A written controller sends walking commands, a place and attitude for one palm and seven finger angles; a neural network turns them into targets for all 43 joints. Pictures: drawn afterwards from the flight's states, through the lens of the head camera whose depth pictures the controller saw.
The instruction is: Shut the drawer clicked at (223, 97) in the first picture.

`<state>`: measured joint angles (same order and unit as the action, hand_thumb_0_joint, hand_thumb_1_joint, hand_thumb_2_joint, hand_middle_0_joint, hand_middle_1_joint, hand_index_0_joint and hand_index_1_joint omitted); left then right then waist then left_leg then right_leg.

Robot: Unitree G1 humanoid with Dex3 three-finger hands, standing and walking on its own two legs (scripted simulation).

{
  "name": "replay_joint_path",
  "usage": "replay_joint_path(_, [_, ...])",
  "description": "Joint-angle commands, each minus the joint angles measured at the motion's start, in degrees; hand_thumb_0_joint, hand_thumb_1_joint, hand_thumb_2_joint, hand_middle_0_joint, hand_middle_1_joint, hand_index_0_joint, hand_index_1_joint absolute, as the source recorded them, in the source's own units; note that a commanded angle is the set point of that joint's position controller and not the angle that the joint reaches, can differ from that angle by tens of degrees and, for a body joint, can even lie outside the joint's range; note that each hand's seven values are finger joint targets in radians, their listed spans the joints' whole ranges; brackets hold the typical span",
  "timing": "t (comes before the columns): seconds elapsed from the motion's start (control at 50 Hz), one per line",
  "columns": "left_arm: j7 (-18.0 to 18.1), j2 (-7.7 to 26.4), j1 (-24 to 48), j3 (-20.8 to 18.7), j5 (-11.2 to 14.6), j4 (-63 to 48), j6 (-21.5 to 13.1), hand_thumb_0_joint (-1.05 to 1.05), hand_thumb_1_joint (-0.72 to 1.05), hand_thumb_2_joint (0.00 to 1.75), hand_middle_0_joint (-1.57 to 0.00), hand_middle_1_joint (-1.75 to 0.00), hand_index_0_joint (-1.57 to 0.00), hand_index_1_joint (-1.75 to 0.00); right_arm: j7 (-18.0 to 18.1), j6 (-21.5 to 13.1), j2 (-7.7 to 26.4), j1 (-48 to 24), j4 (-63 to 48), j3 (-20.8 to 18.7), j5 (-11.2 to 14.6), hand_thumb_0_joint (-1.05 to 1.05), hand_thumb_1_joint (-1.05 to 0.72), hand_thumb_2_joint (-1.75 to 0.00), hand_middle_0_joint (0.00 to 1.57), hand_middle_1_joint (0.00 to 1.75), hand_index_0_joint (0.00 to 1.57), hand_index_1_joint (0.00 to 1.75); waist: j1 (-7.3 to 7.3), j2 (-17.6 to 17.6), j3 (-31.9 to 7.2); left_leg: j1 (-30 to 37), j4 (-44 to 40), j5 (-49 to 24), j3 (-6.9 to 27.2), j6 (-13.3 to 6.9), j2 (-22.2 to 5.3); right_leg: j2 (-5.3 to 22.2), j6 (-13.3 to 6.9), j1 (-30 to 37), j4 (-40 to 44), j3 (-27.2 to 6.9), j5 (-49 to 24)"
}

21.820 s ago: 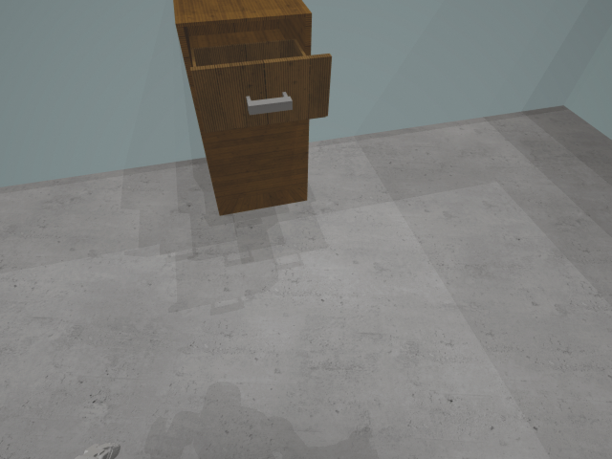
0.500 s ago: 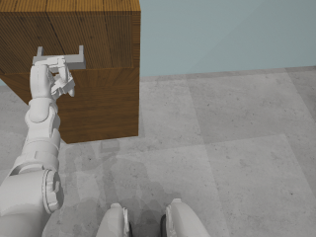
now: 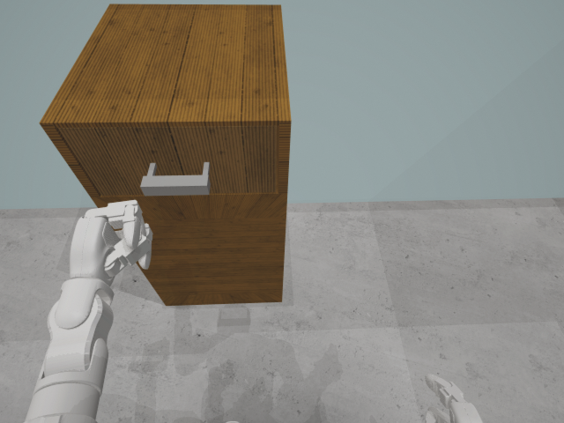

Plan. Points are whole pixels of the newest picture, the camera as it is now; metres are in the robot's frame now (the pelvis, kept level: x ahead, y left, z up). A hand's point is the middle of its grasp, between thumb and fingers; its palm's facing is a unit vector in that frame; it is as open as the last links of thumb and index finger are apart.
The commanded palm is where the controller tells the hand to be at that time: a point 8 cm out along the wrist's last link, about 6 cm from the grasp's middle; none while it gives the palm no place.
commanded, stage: draw the hand back to the body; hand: left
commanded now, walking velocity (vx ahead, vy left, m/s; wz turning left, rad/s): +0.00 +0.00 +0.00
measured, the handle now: (178, 176) +0.54 +0.21 -0.01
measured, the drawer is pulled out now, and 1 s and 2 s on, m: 0.00 0.00 0.00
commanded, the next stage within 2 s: step back with the hand held close in 0.90 s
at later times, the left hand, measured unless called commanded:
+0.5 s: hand (61, 292) +0.24 +0.22 +0.16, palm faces +0.32 -0.89 -0.32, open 3.3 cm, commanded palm +0.18 +0.27 +0.18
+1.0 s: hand out of the picture +0.17 +0.22 +0.19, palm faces +0.41 -0.83 -0.38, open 3.3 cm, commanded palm +0.12 +0.27 +0.22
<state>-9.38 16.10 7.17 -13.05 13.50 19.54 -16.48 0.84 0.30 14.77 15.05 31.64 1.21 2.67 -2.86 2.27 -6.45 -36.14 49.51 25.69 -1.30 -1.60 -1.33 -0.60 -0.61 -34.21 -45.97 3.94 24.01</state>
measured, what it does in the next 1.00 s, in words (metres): stands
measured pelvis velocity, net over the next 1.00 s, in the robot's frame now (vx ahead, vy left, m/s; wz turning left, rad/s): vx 0.00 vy -0.02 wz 0.01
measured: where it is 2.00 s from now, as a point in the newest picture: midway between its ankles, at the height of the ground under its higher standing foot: outside the picture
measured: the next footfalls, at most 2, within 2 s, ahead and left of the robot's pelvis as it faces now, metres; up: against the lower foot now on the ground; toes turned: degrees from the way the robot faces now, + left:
none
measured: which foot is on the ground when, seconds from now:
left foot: down 0.00-1.00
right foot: down 0.00-1.00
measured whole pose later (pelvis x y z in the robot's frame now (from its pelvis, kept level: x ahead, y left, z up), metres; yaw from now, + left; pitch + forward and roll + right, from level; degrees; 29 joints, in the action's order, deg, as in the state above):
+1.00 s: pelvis +0.00 -0.02 +0.04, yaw +1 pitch -5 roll +0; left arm 6.1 18.1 -30.8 -15.7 4.1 -24.9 -6.4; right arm 4.1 -6.5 13.3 12.0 35.5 1.4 0.5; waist 3.2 4.3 0.5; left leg -5.8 26.7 16.0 -1.6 -0.5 -0.8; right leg -0.9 -1.5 -4.7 -24.8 3.6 15.4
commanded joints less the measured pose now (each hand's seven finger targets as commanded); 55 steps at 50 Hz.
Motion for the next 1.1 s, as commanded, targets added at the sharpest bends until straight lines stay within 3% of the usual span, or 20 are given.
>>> replay_joint_path(0.0, [-0.9, 10.7, 10.6, -4.0, 1.7, -17.2, -0.5, 0.00, 0.90, 0.90, -1.40, -1.60, -1.40, -1.60, 1.1, -3.9, 7.5, -1.4, -8.0, -2.5, 0.5, 0.00, -0.90, -0.90, 0.20, 0.30, 0.20, 0.30, 0.48, 1.9, -13.9, 12.0, -8.7, -23.4, 2.5, 0.1, 0.6, -0.7, -0.6, 11.8, 5.5, -0.8, -23.4])
replay_joint_path(0.02, [5.2, 16.9, 7.6, -3.1, -5.9, -21.1, 1.9, 0.00, 0.90, 0.90, -1.40, -1.60, -1.40, -1.60, 2.1, -2.6, 6.9, -4.6, -8.7, -3.0, 0.3, 0.00, -0.90, -0.90, 0.20, 0.30, 0.20, 0.30, 3.47, 2.1, -16.0, 16.3, -11.5, -23.2, 2.0, -0.1, 1.0, 1.0, -1.5, 15.8, 9.0, -3.3, -21.7])
replay_joint_path(0.04, [8.4, 12.6, 4.9, -0.9, -6.5, -24.0, 3.9, 0.00, 0.90, 0.90, -1.40, -1.60, -1.40, -1.60, 2.7, -2.5, 6.0, -5.1, -9.9, -2.5, 0.1, 0.00, -0.90, -0.90, 0.20, 0.30, 0.20, 0.30, 2.10, 1.1, -14.1, 17.9, -12.9, -22.9, 1.6, -0.2, 0.8, 1.3, -1.1, 16.4, 10.6, -3.0, -22.3])
replay_joint_path(0.08, [11.8, 10.9, 0.6, 1.0, -7.7, -25.6, 6.9, 0.00, 0.90, 0.90, -1.40, -1.60, -1.40, -1.60, 3.4, -2.1, 5.9, -6.4, -9.5, -1.8, 0.1, 0.00, -0.90, -0.90, 0.20, 0.30, 0.20, 0.30, 2.47, 2.5, -10.3, 19.9, -15.5, -23.1, 1.9, -0.1, 0.4, 1.2, -1.2, 17.9, 12.7, -2.8, -21.6])
replay_joint_path(0.12, [13.9, 10.7, 0.7, 1.7, -8.5, -29.0, 8.5, 0.00, 0.90, 0.90, -1.40, -1.60, -1.40, -1.60, 4.0, -2.1, 5.9, -7.6, -9.3, -1.3, -0.1, 0.00, -0.90, -0.90, 0.20, 0.30, 0.20, 0.30, 2.25, -0.4, -7.4, 21.8, -17.8, -22.0, 2.1, -0.3, 0.3, 1.2, -1.0, 19.0, 14.8, -2.3, -21.3])
replay_joint_path(0.18, [15.5, 11.7, -2.3, 0.3, -9.1, -32.0, 10.1, 0.00, 0.90, 0.90, -1.40, -1.60, -1.40, -1.60, 4.5, -2.5, 5.8, -8.6, -8.3, -0.8, -0.6, 0.00, -0.90, -0.90, 0.20, 0.30, 0.20, 0.30, 3.03, -0.2, -5.8, 25.4, -20.9, -23.5, 2.2, -0.4, 0.2, 1.1, -1.1, 22.4, 17.7, -2.4, -21.9])
replay_joint_path(0.28, [15.8, 10.8, -7.8, -0.4, -9.2, -35.8, 11.2, 0.00, 0.90, 0.90, -1.40, -1.60, -1.40, -1.60, 4.2, -3.2, 5.3, -10.1, -7.6, -0.5, -1.2, 0.00, -0.90, -0.90, 0.20, 0.30, 0.20, 0.30, 3.68, -0.8, -1.7, 28.6, -24.6, -23.6, 1.8, -0.4, 0.4, 1.0, -1.1, 26.0, 21.7, -2.4, -22.0])
replay_joint_path(0.4, [15.9, 11.1, -15.7, -2.3, -9.3, -45.0, 10.5, 0.00, 0.90, 0.90, -1.40, -1.60, -1.40, -1.60, 3.3, -5.2, 4.8, -11.1, -7.4, -0.5, -1.8, 0.00, -0.90, -0.90, 0.20, 0.30, 0.20, 0.30, 4.75, 3.1, -0.7, 31.9, -27.0, -27.8, 1.9, 0.1, 0.3, 1.1, -1.2, 29.3, 23.9, -2.2, -24.6])
replay_joint_path(0.46, [15.8, 11.9, -21.9, -4.6, -9.2, -47.0, 10.6, 0.00, 0.90, 0.90, -1.40, -1.60, -1.40, -1.60, 2.9, -5.9, 4.8, -11.1, -7.1, -0.8, -2.2, 0.00, -0.90, -0.90, 0.20, 0.30, 0.20, 0.30, 5.26, -0.5, 0.7, 31.6, -27.2, -29.5, 1.8, 0.0, 0.1, 1.0, -1.0, 30.1, 24.4, -2.0, -26.4])
replay_joint_path(0.56, [15.9, 12.7, -27.8, -7.3, -9.0, -53.2, 9.6, 0.00, 0.90, 0.90, -1.40, -1.60, -1.40, -1.60, 2.5, -6.8, 4.5, -11.4, -7.0, -1.3, -2.2, 0.00, -0.90, -0.90, 0.20, 0.30, 0.20, 0.30, 5.60, -0.1, 2.0, 31.1, -27.0, -28.0, 1.2, -0.1, 0.2, 1.2, -0.9, 30.2, 25.1, -2.3, -25.9])
replay_joint_path(0.58, [15.9, 12.4, -28.5, -7.4, -9.1, -55.2, 9.2, 0.00, 0.90, 0.90, -1.40, -1.60, -1.40, -1.60, 2.5, -7.1, 4.3, -11.4, -7.2, -1.4, -2.1, 0.00, -0.90, -0.90, 0.20, 0.30, 0.20, 0.30, 5.52, 1.8, 1.7, 31.5, -27.0, -28.0, 1.0, -0.1, 0.1, 1.4, -0.8, 30.2, 24.8, -2.5, -25.9])
replay_joint_path(0.7, [16.4, 13.8, -34.9, -10.7, -8.9, -60.1, 7.7, 0.00, 0.90, 0.90, -1.40, -1.60, -1.40, -1.60, 2.8, -9.0, 3.9, -11.5, -7.3, -1.8, -1.9, 0.00, -0.90, -0.90, 0.20, 0.30, 0.20, 0.30, 6.26, 0.0, 2.9, 30.5, -26.5, -25.0, 1.1, -0.2, 0.0, 1.4, -0.6, 29.1, 25.1, -2.6, -23.6])
replay_joint_path(0.72, [16.3, 12.3, -35.7, -9.9, -8.9, -57.4, 7.7, 0.00, 0.90, 0.90, -1.40, -1.60, -1.40, -1.60, 2.9, -9.0, 3.8, -11.4, -6.5, -1.8, -2.0, 0.00, -0.90, -0.90, 0.20, 0.30, 0.20, 0.30, 6.00, -0.6, 4.8, 30.2, -26.5, -23.7, 0.8, -0.4, 0.0, 1.3, -0.6, 27.8, 25.7, -2.7, -22.4])
replay_joint_path(0.74, [16.3, 11.4, -35.5, -9.1, -8.9, -56.1, 7.7, 0.00, 0.90, 0.90, -1.40, -1.60, -1.40, -1.60, 3.0, -9.0, 3.7, -11.2, -6.3, -1.9, -1.9, 0.00, -0.90, -0.90, 0.20, 0.30, 0.20, 0.30, 5.63, -2.4, 6.6, 29.5, -26.6, -22.2, 0.6, -0.4, -0.1, 1.4, -0.4, 26.7, 26.0, -2.7, -20.8])
replay_joint_path(0.78, [16.3, 11.1, -33.6, -8.5, -9.2, -55.4, 7.4, 0.00, 0.90, 0.90, -1.40, -1.60, -1.40, -1.60, 3.2, -9.1, 4.2, -11.1, -5.9, -2.1, -1.9, 0.00, -0.90, -0.90, 0.20, 0.30, 0.20, 0.30, 5.28, -1.0, 8.1, 29.3, -26.8, -19.8, 0.7, -0.5, 0.1, 1.5, -0.4, 25.3, 27.0, -3.0, -17.7])
replay_joint_path(0.9, [16.8, 12.6, -32.8, -9.6, -9.2, -57.2, 6.3, 0.00, 0.90, 0.90, -1.40, -1.60, -1.40, -1.60, 3.8, -10.3, 4.0, -11.3, -6.1, -2.2, -2.1, 0.00, -0.90, -0.90, 0.20, 0.30, 0.20, 0.30, 6.02, -0.8, 4.6, 30.2, -26.5, -19.0, 0.8, -0.9, 0.3, 2.0, -0.5, 26.8, 26.9, -3.8, -16.6])
replay_joint_path(1.0, [16.9, 12.5, -32.5, -9.5, -9.4, -58.0, 6.1, 0.00, 0.90, 0.90, -1.40, -1.60, -1.40, -1.60, 3.8, -11.1, 3.7, -11.5, -5.9, -2.0, -2.1, 0.00, -0.90, -0.90, 0.20, 0.30, 0.20, 0.30, 6.11, 1.9, 6.1, 30.0, -26.7, -19.0, 0.8, -0.5, 0.3, 1.9, -0.7, 26.6, 27.1, -3.8, -16.5])
replay_joint_path(1.02, [17.4, 20.9, -23.3, -18.3, -9.6, -64.1, 3.1, 0.00, 0.90, 0.90, -1.40, -1.60, -1.40, -1.60, 3.2, -9.8, 5.3, -10.4, -7.5, -2.4, -2.1, 0.00, -0.90, -0.90, 0.20, 0.30, 0.20, 0.30, 3.83, -0.2, 11.1, 24.5, -24.9, -14.0, 2.5, -1.5, -0.5, 5.5, -0.7, 21.4, 31.4, -11.7, -16.2])
replay_joint_path(1.04, [17.1, 17.2, -29.4, -16.2, -10.0, -57.1, 2.7, 0.00, 0.90, 0.90, -1.40, -1.60, -1.40, -1.60, 3.2, -9.1, 4.0, -9.8, -5.6, -2.5, -2.3, 0.00, -0.90, -0.90, 0.20, 0.30, 0.20, 0.30, 3.43, -4.1, 10.8, 25.5, -22.8, -13.5, 2.5, -1.4, -0.3, 7.4, -1.3, 20.3, 32.4, -12.4, -15.6])
replay_joint_path(1.08, [16.6, 13.5, -35.1, -13.3, -10.4, -54.7, 2.2, 0.00, 0.90, 0.90, -1.40, -1.60, -1.40, -1.60, 2.8, -7.9, 4.0, -9.6, -5.8, -2.8, -2.6, 0.00, -0.90, -0.90, 0.20, 0.30, 0.20, 0.30, 3.07, -4.3, 9.0, 26.4, -22.1, -15.6, 2.2, -1.1, -0.4, 8.3, -1.6, 19.7, 31.8, -11.3, -17.5])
